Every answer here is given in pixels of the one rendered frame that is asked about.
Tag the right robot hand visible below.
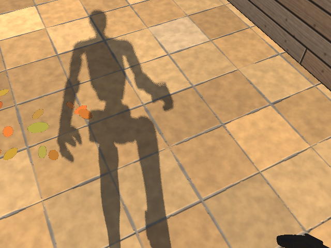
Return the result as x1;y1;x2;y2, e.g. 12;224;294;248
277;234;329;248

